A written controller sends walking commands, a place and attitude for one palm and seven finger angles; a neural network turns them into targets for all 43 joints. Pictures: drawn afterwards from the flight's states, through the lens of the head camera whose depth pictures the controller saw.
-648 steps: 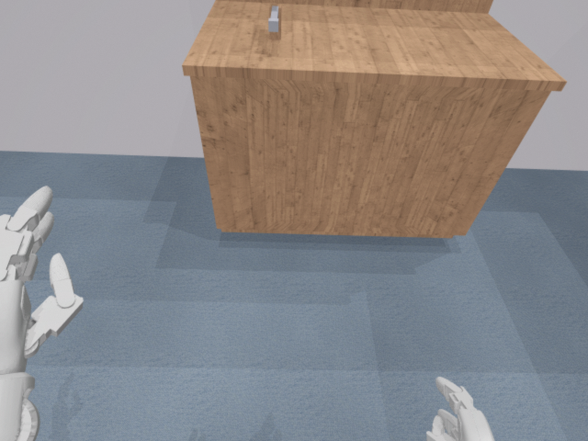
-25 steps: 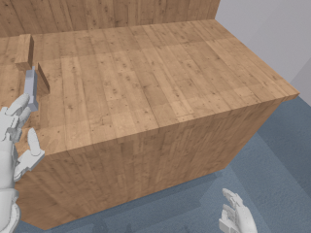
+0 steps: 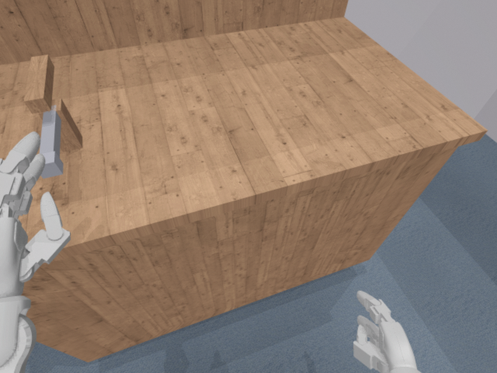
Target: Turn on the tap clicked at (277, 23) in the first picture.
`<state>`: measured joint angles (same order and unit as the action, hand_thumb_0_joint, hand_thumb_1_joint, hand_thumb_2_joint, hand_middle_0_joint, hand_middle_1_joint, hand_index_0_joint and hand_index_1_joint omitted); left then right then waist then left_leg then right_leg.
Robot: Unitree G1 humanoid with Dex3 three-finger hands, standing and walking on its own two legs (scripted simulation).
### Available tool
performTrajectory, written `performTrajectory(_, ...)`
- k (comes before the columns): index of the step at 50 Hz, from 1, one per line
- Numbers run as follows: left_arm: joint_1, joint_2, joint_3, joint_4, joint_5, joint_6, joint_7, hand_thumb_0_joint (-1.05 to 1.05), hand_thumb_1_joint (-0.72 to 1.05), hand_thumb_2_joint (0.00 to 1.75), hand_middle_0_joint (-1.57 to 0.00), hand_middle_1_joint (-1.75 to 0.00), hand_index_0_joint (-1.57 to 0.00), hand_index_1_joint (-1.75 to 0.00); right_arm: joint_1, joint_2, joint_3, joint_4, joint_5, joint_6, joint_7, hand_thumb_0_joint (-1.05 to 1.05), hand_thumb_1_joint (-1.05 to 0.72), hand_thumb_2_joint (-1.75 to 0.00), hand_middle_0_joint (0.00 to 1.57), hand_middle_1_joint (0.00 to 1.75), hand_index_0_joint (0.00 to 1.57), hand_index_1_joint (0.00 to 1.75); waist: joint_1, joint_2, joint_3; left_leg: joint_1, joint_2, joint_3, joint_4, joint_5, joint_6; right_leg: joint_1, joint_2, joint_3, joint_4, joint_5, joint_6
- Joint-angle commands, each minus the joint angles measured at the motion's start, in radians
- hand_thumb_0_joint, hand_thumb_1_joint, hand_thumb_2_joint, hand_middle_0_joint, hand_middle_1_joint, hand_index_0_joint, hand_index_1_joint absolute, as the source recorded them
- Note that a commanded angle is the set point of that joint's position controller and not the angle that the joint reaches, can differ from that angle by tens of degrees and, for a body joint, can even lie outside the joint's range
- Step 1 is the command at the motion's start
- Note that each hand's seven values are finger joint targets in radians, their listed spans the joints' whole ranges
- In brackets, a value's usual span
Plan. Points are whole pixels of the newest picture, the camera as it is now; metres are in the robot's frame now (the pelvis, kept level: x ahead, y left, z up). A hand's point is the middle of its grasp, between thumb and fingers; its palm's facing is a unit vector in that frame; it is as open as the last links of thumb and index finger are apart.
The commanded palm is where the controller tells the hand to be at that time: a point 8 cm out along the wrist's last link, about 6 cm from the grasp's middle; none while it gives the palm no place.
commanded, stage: come to a stop and stand still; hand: left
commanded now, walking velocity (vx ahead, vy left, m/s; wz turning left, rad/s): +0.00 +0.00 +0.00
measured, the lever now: (49, 164) +0.37 +0.34 +0.12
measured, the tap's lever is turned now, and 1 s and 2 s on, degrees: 0 0 0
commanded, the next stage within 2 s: look again from close up in 0.74 s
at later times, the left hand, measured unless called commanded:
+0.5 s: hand (58, 239) +0.23 +0.25 +0.16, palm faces +0.37 -0.85 -0.36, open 7.4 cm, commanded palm +0.17 +0.28 +0.18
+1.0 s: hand (53, 241) +0.23 +0.25 +0.16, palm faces +0.42 -0.84 -0.35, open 7.4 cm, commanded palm +0.16 +0.28 +0.18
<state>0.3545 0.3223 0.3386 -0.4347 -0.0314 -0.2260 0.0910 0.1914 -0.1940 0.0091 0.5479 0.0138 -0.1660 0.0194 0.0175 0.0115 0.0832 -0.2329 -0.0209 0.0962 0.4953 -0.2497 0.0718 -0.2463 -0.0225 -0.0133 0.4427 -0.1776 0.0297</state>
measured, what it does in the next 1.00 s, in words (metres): stands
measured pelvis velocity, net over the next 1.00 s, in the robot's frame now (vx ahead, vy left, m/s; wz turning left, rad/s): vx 0.01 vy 0.00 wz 0.02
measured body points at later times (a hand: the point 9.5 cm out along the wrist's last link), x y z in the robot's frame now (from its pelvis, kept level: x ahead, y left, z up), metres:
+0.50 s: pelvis +0.01 +0.00 +0.00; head +0.02 +0.02 +0.45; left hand +0.20 +0.29 +0.18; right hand +0.19 -0.22 -0.06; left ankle +0.01 +0.07 -0.74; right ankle +0.04 -0.14 -0.74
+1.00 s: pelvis +0.01 +0.00 +0.00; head +0.03 +0.01 +0.45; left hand +0.20 +0.29 +0.18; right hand +0.20 -0.22 -0.07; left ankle +0.01 +0.07 -0.74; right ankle +0.04 -0.14 -0.74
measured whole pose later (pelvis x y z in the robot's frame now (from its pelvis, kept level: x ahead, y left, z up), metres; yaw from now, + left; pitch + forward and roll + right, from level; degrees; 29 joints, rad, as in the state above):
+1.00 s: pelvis +0.01 +0.00 +0.00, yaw +1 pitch -2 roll -1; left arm 0.39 0.34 0.34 -0.45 -0.03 -0.19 0.11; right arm 0.20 -0.19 0.02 0.57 0.01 -0.11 -0.03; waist 0.03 -0.02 0.07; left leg -0.18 -0.02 0.07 0.44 -0.23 0.06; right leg -0.18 -0.02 -0.04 0.38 -0.17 0.03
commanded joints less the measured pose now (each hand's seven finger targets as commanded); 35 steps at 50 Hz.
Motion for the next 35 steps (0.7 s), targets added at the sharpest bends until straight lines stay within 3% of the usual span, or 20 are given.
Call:
performTrajectory(1,0.054,0.235,0.191,-0.189,-0.020,-0.061,0.029,0.00,0.90,0.90,-0.20,-0.30,-0.20,-0.30,-0.068,-0.125,-0.047,-0.158,0.000,-0.041,-0.034,0.00,-0.90,-0.90,0.20,0.30,0.20,0.30,0.012,-0.178,-0.208,-0.026,0.089,-0.134,-0.100,0.036,-0.058,0.132,-0.050,0.085,-0.073,0.045,-0.049)
performTrajectory(2,0.031,0.292,0.251,-0.194,-0.022,-0.061,0.038,0.00,0.90,0.90,-0.20,-0.30,-0.20,-0.30,-0.077,-0.130,-0.047,-0.153,0.000,-0.034,-0.047,0.00,-0.90,-0.90,0.20,0.30,0.20,0.30,0.008,-0.141,-0.184,-0.021,0.088,-0.136,-0.114,0.016,-0.059,0.105,-0.051,0.087,-0.084,0.015,-0.050)
performTrajectory(3,0.017,0.243,0.216,-0.158,-0.025,-0.062,0.033,0.00,0.90,0.90,-0.20,-0.30,-0.20,-0.30,-0.082,-0.121,-0.040,-0.154,-0.001,-0.029,-0.056,0.00,-0.90,-0.90,0.20,0.30,0.20,0.30,0.002,-0.095,-0.153,-0.034,0.090,-0.141,-0.131,-0.009,-0.055,0.086,-0.051,0.081,-0.088,-0.024,-0.049)
performTrajectory(6,-0.082,0.219,0.175,-0.161,-0.014,-0.070,0.029,0.00,0.90,0.90,-0.20,-0.30,-0.20,-0.30,-0.072,-0.123,-0.036,-0.142,-0.002,-0.034,-0.066,0.00,-0.90,-0.90,0.20,0.30,0.20,0.30,0.003,0.055,-0.119,-0.054,0.097,-0.137,-0.162,-0.079,-0.042,0.088,-0.037,0.091,-0.091,-0.059,-0.051)
performTrajectory(8,-0.140,0.196,0.130,-0.197,-0.005,-0.075,0.025,0.00,0.90,0.90,-0.20,-0.30,-0.20,-0.30,-0.075,-0.124,-0.031,-0.136,-0.003,-0.049,-0.069,0.00,-0.90,-0.90,0.20,0.30,0.20,0.30,0.004,0.096,-0.128,-0.032,0.098,-0.130,-0.166,-0.078,-0.038,0.099,-0.032,0.078,-0.085,-0.034,-0.049)
performTrajectory(10,-0.147,0.162,0.078,-0.212,0.005,-0.074,0.026,0.00,0.90,0.90,-0.20,-0.30,-0.20,-0.30,-0.064,-0.127,-0.032,-0.131,-0.004,-0.062,-0.063,0.00,-0.90,-0.90,0.20,0.30,0.20,0.30,0.009,0.102,-0.147,-0.013,0.096,-0.125,-0.162,-0.052,-0.038,0.118,-0.027,0.075,-0.084,-0.009,-0.049)
performTrajectory(13,-0.130,0.136,0.041,-0.216,0.014,-0.065,0.030,0.00,0.90,0.90,-0.20,-0.30,-0.20,-0.30,-0.060,-0.132,-0.035,-0.123,-0.005,-0.073,-0.057,0.00,-0.90,-0.90,0.20,0.30,0.20,0.30,0.009,0.056,-0.148,0.002,0.092,-0.123,-0.156,-0.012,-0.045,0.119,-0.022,0.066,-0.090,0.018,-0.045)
performTrajectory(16,-0.080,0.154,0.069,-0.190,0.017,-0.060,0.037,0.00,0.90,0.90,-0.20,-0.30,-0.20,-0.30,-0.057,-0.137,-0.041,-0.123,-0.006,-0.063,-0.052,0.00,-0.90,-0.90,0.20,0.30,0.20,0.30,0.013,0.035,-0.142,-0.017,0.093,-0.135,-0.164,0.021,-0.052,0.135,-0.019,0.061,-0.082,0.041,-0.046)
performTrajectory(17,-0.060,0.188,0.110,-0.184,0.016,-0.057,0.041,0.00,0.90,0.90,-0.20,-0.30,-0.20,-0.30,-0.064,-0.138,-0.043,-0.124,-0.007,-0.058,-0.054,0.00,-0.90,-0.90,0.20,0.30,0.20,0.30,0.014,0.040,-0.135,-0.016,0.090,-0.132,-0.168,0.033,-0.058,0.134,-0.017,0.057,-0.087,0.049,-0.046)
performTrajectory(18,-0.044,0.174,0.106,-0.172,0.013,-0.057,0.040,0.00,0.90,0.90,-0.20,-0.30,-0.20,-0.30,-0.062,-0.130,-0.039,-0.127,-0.008,-0.050,-0.054,0.00,-0.90,-0.90,0.20,0.30,0.20,0.30,0.013,0.021,-0.141,-0.024,0.091,-0.133,-0.165,0.043,-0.057,0.148,-0.021,0.050,-0.084,0.062,-0.045)
performTrajectory(22,-0.019,0.213,0.160,-0.182,0.000,-0.057,0.037,0.00,0.90,0.90,-0.20,-0.30,-0.20,-0.30,-0.069,-0.127,-0.039,-0.139,-0.006,-0.032,-0.057,0.00,-0.90,-0.90,0.20,0.30,0.20,0.30,0.013,0.031,-0.145,-0.015,0.090,-0.134,-0.172,0.088,-0.067,0.157,-0.016,0.042,-0.081,0.097,-0.043)
performTrajectory(30,-0.050,0.170,0.098,-0.260,-0.001,-0.052,0.029,0.00,0.90,0.90,-0.20,-0.30,-0.20,-0.30,-0.059,-0.133,-0.044,-0.141,-0.003,-0.030,-0.052,0.00,-0.90,-0.90,0.20,0.30,0.20,0.30,0.010,0.066,-0.198,0.058,0.102,-0.127,-0.146,0.260,-0.084,0.176,-0.005,0.016,-0.037,0.188,-0.038)
performTrajectory(35,-0.054,0.171,0.096,-0.250,0.002,-0.041,0.035,0.00,0.90,0.90,-0.20,-0.30,-0.20,-0.30,-0.063,-0.133,-0.045,-0.134,-0.003,-0.019,-0.052,0.00,-0.90,-0.90,0.20,0.30,0.20,0.30,0.012,0.070,-0.183,0.054,0.112,-0.140,-0.159,0.254,-0.099,0.167,-0.001,0.007,-0.029,0.147,-0.036)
